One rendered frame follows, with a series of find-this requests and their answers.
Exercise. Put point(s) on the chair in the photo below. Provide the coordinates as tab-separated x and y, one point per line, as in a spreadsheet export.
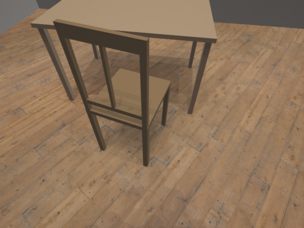
129	97

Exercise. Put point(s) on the table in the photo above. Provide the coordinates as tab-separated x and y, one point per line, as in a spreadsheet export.
189	20

